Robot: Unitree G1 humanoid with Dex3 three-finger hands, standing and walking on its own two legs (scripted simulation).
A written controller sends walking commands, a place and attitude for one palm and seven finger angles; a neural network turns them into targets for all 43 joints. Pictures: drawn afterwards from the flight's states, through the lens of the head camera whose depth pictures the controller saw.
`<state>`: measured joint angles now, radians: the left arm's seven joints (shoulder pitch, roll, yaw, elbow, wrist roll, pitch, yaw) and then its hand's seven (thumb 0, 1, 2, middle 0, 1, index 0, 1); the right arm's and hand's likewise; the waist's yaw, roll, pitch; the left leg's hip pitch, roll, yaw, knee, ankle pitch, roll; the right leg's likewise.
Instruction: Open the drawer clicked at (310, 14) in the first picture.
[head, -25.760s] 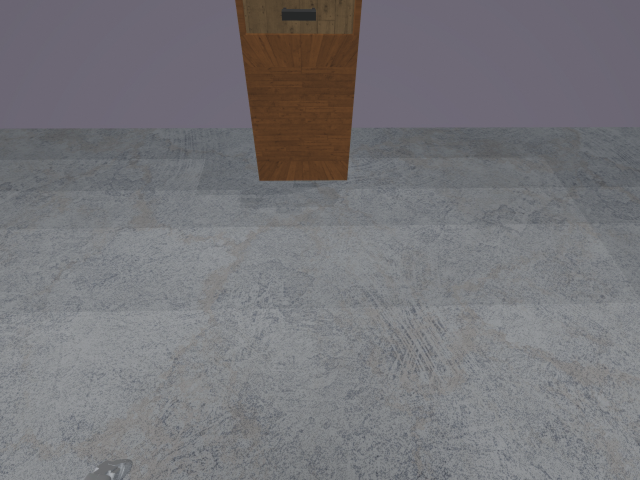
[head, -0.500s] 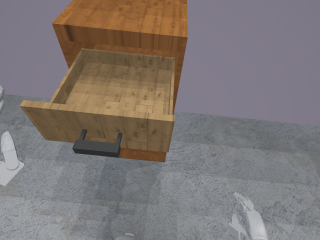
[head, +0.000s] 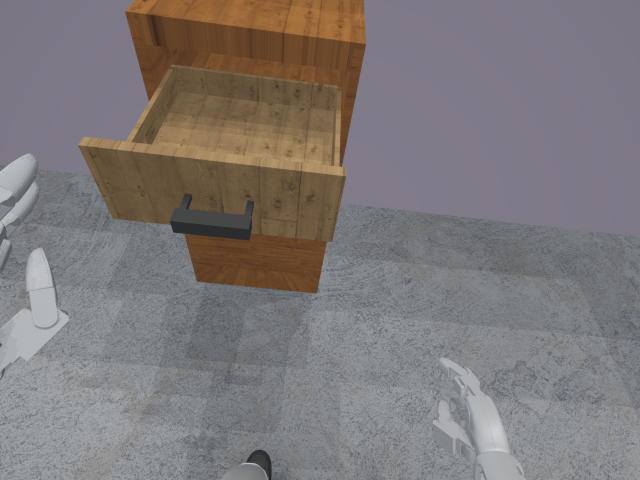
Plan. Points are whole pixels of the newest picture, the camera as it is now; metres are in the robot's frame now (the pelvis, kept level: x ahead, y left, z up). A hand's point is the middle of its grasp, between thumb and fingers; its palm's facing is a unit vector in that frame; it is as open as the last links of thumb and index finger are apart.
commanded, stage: stop stepping back and stand still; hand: left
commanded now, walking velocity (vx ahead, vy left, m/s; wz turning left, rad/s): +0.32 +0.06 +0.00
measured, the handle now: (215, 213) +0.48 +0.21 +0.00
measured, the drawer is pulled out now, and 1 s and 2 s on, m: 0.30 0.30 0.30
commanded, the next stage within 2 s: let the arm hang, fingers relaxed in 1.78 s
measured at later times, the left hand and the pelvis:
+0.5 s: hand out of the picture +0.07 +0.21 +0.18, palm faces +0.39 -0.77 -0.50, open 7.4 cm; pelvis -0.11 -0.03 +0.00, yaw +4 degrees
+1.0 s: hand out of the picture +0.07 +0.24 +0.19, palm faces +0.47 -0.74 -0.48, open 7.4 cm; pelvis -0.10 -0.01 +0.00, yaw +6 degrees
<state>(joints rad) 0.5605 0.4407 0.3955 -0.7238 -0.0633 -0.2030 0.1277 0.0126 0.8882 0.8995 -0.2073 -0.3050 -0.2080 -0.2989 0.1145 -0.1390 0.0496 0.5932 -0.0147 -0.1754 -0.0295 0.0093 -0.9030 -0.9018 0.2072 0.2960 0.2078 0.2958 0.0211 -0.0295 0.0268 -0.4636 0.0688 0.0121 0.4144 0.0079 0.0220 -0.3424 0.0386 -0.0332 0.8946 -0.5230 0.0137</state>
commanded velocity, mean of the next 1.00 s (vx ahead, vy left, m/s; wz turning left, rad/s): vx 0.17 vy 0.04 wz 0.00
